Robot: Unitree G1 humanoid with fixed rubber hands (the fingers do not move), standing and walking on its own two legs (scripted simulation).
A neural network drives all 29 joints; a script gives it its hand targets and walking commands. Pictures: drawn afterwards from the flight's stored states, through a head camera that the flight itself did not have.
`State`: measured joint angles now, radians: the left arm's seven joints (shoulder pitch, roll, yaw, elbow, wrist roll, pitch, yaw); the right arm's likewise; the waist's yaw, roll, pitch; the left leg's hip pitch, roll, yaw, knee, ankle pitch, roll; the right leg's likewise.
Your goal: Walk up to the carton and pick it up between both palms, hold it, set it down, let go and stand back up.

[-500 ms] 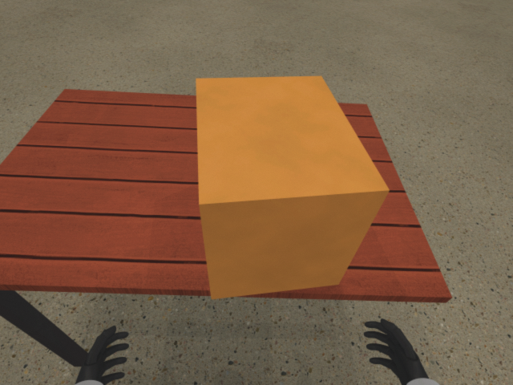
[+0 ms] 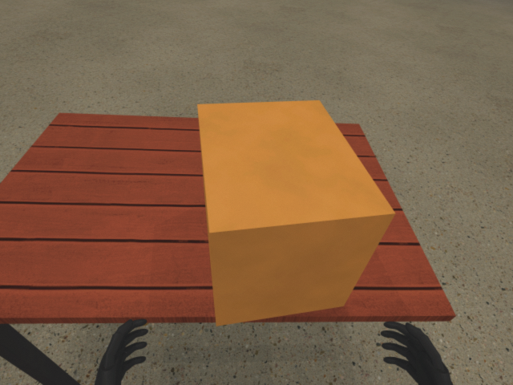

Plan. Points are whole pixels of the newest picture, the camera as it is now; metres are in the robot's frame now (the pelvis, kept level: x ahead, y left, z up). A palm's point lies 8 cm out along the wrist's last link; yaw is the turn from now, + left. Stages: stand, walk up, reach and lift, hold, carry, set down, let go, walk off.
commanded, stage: reach and lift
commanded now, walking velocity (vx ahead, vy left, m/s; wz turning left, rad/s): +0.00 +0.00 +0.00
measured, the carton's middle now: (271, 206) +0.43 +0.02 +0.05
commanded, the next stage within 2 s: none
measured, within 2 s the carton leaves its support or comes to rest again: neither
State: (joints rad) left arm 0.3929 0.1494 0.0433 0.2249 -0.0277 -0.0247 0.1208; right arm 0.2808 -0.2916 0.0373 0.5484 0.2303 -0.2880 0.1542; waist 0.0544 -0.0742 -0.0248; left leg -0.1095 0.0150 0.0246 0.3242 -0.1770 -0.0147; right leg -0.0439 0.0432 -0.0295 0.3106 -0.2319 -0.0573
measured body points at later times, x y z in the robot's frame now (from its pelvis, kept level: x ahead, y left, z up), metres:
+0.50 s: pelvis -0.02 -0.01 +0.00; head -0.04 +0.01 +0.45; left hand +0.17 +0.21 +0.00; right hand +0.18 -0.23 +0.01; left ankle +0.00 +0.13 -0.75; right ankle -0.04 -0.08 -0.75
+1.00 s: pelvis -0.02 -0.01 +0.00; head -0.02 +0.00 +0.45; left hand +0.22 +0.23 +0.06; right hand +0.26 -0.22 +0.07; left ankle +0.00 +0.13 -0.75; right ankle -0.04 -0.08 -0.75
